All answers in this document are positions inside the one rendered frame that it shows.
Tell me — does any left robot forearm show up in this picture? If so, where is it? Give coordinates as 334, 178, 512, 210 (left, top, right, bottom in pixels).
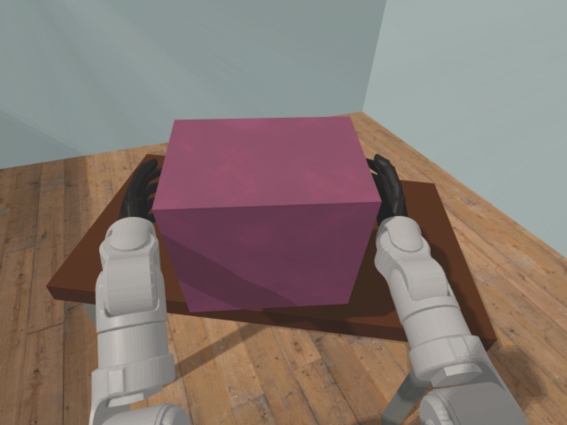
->
89, 217, 175, 425

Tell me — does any right robot hand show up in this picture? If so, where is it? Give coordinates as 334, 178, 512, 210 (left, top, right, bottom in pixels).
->
366, 154, 408, 227

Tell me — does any robot right upper arm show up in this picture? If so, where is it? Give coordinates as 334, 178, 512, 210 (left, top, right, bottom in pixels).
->
419, 382, 527, 425

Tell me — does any right robot forearm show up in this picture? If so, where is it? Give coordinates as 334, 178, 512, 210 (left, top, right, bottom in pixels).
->
375, 216, 529, 425

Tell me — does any robot left upper arm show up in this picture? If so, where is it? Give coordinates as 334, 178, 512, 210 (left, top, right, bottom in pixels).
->
98, 403, 190, 425

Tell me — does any left robot hand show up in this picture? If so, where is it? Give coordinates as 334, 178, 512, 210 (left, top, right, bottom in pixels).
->
118, 158, 162, 223

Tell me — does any table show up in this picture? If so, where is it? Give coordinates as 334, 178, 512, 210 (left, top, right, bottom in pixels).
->
46, 154, 498, 425

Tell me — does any carton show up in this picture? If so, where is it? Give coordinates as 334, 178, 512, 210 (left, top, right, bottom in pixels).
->
151, 116, 382, 313

